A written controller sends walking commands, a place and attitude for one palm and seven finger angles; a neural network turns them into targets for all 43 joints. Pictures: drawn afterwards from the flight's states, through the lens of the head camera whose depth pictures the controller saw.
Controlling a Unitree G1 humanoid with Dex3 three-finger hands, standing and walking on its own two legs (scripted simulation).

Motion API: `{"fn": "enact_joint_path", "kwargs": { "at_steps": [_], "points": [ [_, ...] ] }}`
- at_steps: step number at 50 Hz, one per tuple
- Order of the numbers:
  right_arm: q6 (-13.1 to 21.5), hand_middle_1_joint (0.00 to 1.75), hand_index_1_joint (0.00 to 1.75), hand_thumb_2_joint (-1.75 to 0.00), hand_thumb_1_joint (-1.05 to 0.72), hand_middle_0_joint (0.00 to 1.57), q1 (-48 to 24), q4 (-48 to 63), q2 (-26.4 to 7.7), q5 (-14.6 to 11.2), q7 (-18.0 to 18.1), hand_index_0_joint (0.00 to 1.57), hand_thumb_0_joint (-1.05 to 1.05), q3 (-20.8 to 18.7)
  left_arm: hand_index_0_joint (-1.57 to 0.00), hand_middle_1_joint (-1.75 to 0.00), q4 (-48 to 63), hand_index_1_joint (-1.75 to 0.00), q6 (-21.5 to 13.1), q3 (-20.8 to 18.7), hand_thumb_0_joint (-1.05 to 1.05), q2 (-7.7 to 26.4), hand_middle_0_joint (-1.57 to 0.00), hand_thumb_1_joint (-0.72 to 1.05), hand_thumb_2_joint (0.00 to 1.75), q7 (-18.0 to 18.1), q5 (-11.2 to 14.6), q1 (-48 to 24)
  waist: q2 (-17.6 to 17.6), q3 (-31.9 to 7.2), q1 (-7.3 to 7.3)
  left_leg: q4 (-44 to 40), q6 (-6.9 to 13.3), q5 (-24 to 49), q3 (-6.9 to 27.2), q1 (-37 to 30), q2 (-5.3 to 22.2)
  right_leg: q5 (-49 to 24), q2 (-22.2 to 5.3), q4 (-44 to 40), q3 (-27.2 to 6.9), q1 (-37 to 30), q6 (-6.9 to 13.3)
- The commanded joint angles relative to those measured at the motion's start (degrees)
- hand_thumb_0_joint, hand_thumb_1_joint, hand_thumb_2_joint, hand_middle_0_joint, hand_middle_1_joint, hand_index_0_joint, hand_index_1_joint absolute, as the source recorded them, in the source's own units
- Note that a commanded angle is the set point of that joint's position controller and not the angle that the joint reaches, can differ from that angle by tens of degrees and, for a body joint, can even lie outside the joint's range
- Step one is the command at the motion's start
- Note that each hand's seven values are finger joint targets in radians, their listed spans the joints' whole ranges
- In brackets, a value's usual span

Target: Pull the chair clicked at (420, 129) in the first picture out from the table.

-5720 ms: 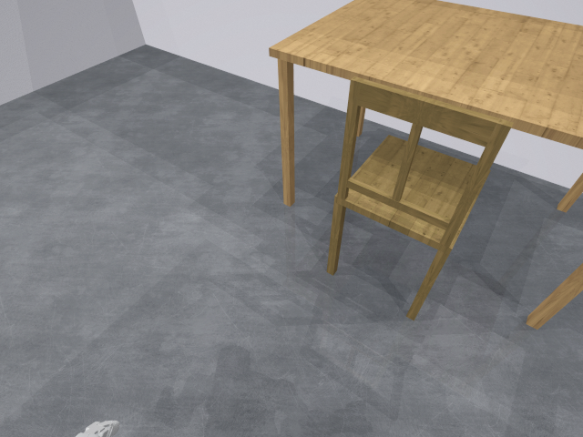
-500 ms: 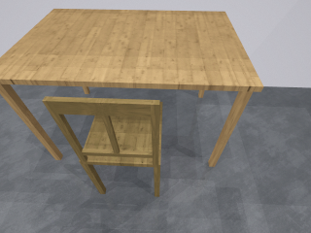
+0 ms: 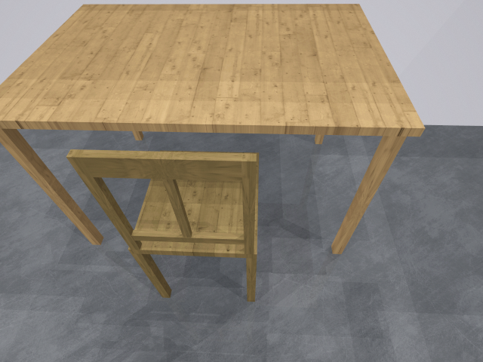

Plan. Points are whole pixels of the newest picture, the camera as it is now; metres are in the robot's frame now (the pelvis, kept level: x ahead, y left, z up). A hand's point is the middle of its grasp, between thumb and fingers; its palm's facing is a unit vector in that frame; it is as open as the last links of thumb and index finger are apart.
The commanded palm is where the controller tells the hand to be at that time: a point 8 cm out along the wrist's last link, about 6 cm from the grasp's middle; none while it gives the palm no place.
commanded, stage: look again from close up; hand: left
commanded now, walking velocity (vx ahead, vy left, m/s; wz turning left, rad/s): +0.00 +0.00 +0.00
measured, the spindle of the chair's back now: (179, 209) +0.46 +0.18 -0.11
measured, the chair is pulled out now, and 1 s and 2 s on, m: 0.00 0.00 0.00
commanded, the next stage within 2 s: shuffle to correct the standing spot in 1.38 s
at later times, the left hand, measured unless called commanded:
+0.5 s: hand out of the picture +0.00 +0.25 -0.17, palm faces -0.02 -0.97 -0.23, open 7.3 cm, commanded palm none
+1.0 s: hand out of the picture -0.08 +0.23 -0.17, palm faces -0.02 -0.98 -0.19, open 7.3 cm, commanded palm none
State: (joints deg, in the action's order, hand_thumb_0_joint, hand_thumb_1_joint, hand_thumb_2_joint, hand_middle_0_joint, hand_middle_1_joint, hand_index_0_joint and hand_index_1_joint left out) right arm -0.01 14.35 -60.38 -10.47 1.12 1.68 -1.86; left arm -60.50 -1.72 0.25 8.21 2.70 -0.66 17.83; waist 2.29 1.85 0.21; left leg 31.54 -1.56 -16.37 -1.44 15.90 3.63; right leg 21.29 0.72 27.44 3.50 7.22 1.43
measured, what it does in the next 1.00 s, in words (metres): shifts its weight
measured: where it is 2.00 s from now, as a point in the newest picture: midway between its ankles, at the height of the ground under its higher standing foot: outside the picture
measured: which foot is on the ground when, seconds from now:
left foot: down 0.00-1.00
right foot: down 0.00-1.00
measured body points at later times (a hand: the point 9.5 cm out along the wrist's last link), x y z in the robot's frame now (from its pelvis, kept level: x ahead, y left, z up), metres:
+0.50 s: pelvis -0.03 +0.06 +0.00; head -0.02 +0.07 +0.45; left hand +0.00 +0.30 -0.16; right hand +0.02 -0.18 -0.15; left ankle +0.00 +0.14 -0.73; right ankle -0.08 -0.10 -0.73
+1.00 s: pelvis -0.06 +0.06 +0.00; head -0.04 +0.06 +0.45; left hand -0.08 +0.28 -0.16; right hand -0.07 -0.16 -0.16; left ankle +0.00 +0.14 -0.73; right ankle -0.08 -0.10 -0.73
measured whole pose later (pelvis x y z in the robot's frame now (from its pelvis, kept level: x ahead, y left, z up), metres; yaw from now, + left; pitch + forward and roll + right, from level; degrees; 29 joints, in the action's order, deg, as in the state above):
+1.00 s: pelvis -0.06 +0.06 +0.00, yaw -2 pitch -1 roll +0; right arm -0.7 14.9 -63.9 -8.6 0.5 0.4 -1.2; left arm -62.8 0.1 0.6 8.2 2.3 -1.0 19.3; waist 0.0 3.4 0.2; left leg 26.6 2.9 -9.8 -5.4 16.0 -0.6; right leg 15.7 -3.8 27.3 -0.1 10.5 -3.4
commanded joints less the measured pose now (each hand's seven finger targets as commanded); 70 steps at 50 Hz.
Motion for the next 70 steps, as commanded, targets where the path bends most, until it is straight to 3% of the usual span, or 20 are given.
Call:
{"fn": "enact_joint_path", "kwargs": {
  "at_steps": [1,2,4,6,7,9,11,14,16,22,27,30,38,54,70],
  "points": [
    [1.21,0.3,0.3,-0.9,-0.9,0.2,0.59,6.25,-3.34,-0.14,0.23,0.2,0.0,-0.89,-0.2,-0.3,4.1,-0.3,-0.43,-2.75,0.0,9.4,-0.2,0.9,0.9,0.96,-0.38,5.92,-12.22,-4.53,-0.79,5.58,3.0,3.56,-0.57,4.69,-2.18,-54.78,-11.24,1.47,-8.3,-5.66,2.02],
    [1.02,0.3,0.3,-0.9,-0.9,0.2,0.33,6.4,-3.3,-0.17,0.34,0.2,0.0,-0.92,-0.2,-0.3,4.88,-0.3,0.0,-2.84,0.0,9.38,-0.2,0.9,0.9,0.97,-0.54,5.21,-9.53,-3.47,-0.54,4.37,3.02,5.46,-0.84,3.8,-2.04,-52.4,-10.74,2.06,-7.9,-4.03,2.27],
    [1.07,0.3,0.3,-0.9,-0.9,0.2,2.27,6.05,-4.1,0.02,0.25,0.2,0.0,-0.73,-0.2,-0.3,6.51,-0.3,0.54,-2.44,0.0,9.06,-0.2,0.9,0.9,1.04,-0.59,4.01,-4.95,-4.4,0.21,1.75,3.57,22.0,-0.22,-3.15,-0.15,-43.76,-7.77,4.47,-5.17,-0.02,0.98],
    [0.93,0.3,0.3,-0.9,-0.9,0.2,2.73,5.58,-6.58,-0.22,0.38,0.2,0.0,-1.6,-0.2,-0.3,7.37,-0.3,1.0,-2.65,0.0,9.16,-0.2,0.9,0.9,0.96,-0.43,3.55,0.99,-3.57,0.16,1.86,4.47,33.87,2.67,-7.71,3.13,-27.52,-5.37,4.07,-2.68,5.72,-0.18],
    [0.83,0.3,0.3,-0.9,-0.9,0.2,2.46,5.53,-7.36,-0.18,0.4,0.2,0.0,-1.71,-0.2,-0.3,7.39,-0.3,1.21,-2.45,0.0,8.86,-0.2,0.9,0.9,0.87,-0.44,3.64,2.37,-2.92,-0.01,1.17,4.98,35.58,3.82,-8.4,4.21,-20.6,-4.37,3.76,-2.01,7.17,-0.5],
    [0.9,0.3,0.3,-0.9,-0.9,0.2,1.46,5.83,-7.73,-0.08,0.21,0.2,0.0,-1.44,-0.2,-0.3,7.44,-0.3,1.33,-1.93,0.0,8.19,-0.2,0.9,0.9,0.8,-0.54,4.03,1.13,-2.52,-0.78,-0.08,5.69,34.58,5.06,-7.59,4.87,-14.97,-3.65,2.66,-2.39,6.4,-0.71],
    [0.81,0.3,0.3,-0.9,-0.9,0.2,-0.26,6.31,-7.96,-0.14,0.06,0.2,0.0,-1.64,-0.2,-0.3,7.5,-0.3,1.46,-2.2,0.0,9.26,-0.2,0.9,0.9,0.59,-0.48,3.23,-0.43,-1.29,-0.66,-1.04,5.01,26.69,4.22,-5.48,3.85,-13.71,-4.25,1.66,-3.13,6.76,-0.79],
    [0.9,0.3,0.3,-0.9,-0.9,0.2,-1.09,6.29,-7.47,-0.05,-0.25,0.2,0.0,-1.06,-0.2,-0.3,7.75,-0.3,1.6,-1.87,0.0,9.11,-0.2,0.9,0.9,0.28,-0.55,2.49,-0.31,-1.48,-0.89,-3.6,5.08,20.12,4.25,-4.73,3.4,-11.09,-4.38,1.03,-3.43,6.03,-0.97],
    [0.74,0.3,0.3,-0.9,-0.9,0.2,-1.91,6.36,-7.51,-0.14,-0.43,0.2,0.0,-1.07,-0.2,-0.3,7.23,-0.3,1.72,-1.83,0.0,9.52,-0.2,0.9,0.9,0.07,-0.53,2.11,-0.07,0.55,-0.73,-5.86,4.91,12.18,4.63,-3.08,3.02,-7.21,-4.61,-0.38,-3.66,7.17,-1.29],
    [0.69,0.3,0.3,-0.9,-0.9,0.2,-1.48,5.39,-7.44,-0.27,-0.86,0.2,0.0,-0.7,-0.2,-0.3,5.97,-0.3,1.56,-1.51,0.0,9.38,-0.2,0.9,0.9,-0.29,-0.67,2.08,-0.97,1.61,-0.49,-9.72,4.62,3.09,4.99,-2.1,2.67,-5.51,-5.23,-2.23,-3.77,7.56,-1.63],
    [0.76,0.3,0.3,-0.9,-0.9,0.2,-0.29,3.87,-7.04,-0.4,-0.92,0.2,0.0,-0.52,-0.2,-0.3,4.27,-0.3,1.34,-1.31,0.0,8.76,-0.2,0.9,0.9,-0.35,-0.61,3.26,-0.25,0.83,-0.41,-11.35,4.51,2.01,5.17,-3.08,2.71,-6.01,-5.65,-2.94,-3.57,7.05,-1.77],
    [0.83,0.3,0.3,-0.9,-0.9,0.2,0.64,2.78,-6.78,-0.53,-0.93,0.2,0.0,-0.42,-0.2,-0.3,3.19,-0.3,1.2,-1.13,0.0,8.35,-0.2,0.9,0.9,-0.31,-0.62,3.87,-1.89,0.69,-0.32,-11.29,4.47,3.62,4.82,-3.9,2.65,-6.87,-6.0,-3.52,-3.96,6.85,-1.79],
    [0.49,0.3,0.3,-0.9,-0.9,0.2,2.15,0.17,-5.9,-0.64,-0.95,0.2,0.0,-0.38,-0.2,-0.3,0.35,-0.3,1.06,-0.94,0.0,6.88,-0.2,0.9,0.9,-0.19,-0.56,5.61,-1.53,2.36,-0.09,-13.24,4.03,-1.37,5.13,-3.17,2.47,-5.18,-6.04,-4.45,-4.5,7.96,-1.59],
    [0.17,0.3,0.3,-0.9,-0.9,0.2,3.46,-2.09,-3.96,-0.7,-0.99,0.2,0.0,-0.46,-0.2,-0.3,-1.03,-0.3,0.76,-1.13,0.0,5.48,-0.2,0.9,0.9,-0.03,-0.68,6.32,-3.54,3.27,0.05,-12.08,3.43,-1.64,4.09,-2.6,1.95,-3.31,-6.2,-6.04,-5.64,9.97,-1.28],
    [0.28,0.3,0.3,-0.9,-0.9,0.2,3.49,-2.24,-3.56,-0.64,-0.91,0.2,0.0,-0.22,-0.2,-0.3,-1.03,-0.3,0.56,-1.26,0.0,4.99,-0.2,0.9,0.9,-0.16,-0.63,5.53,-2.4,2.54,0.18,-11.76,3.04,1.32,3.56,-3.63,2.12,-5.78,-6.16,-6.4,-6.06,9.73,-1.09]
  ]
}}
